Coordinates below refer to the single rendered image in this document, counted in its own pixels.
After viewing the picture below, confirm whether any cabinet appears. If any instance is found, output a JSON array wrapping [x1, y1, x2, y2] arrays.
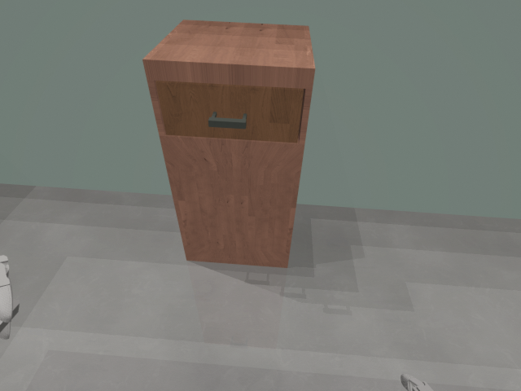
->
[[142, 20, 315, 268]]

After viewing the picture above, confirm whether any left robot hand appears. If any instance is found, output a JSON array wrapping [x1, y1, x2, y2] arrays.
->
[[0, 255, 20, 340]]

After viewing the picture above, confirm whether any right robot hand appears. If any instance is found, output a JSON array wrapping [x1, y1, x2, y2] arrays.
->
[[401, 374, 433, 391]]

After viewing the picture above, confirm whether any drawer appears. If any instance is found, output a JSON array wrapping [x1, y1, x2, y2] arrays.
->
[[155, 81, 304, 143]]

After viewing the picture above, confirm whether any handle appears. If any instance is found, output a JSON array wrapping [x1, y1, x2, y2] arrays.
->
[[208, 112, 247, 129]]

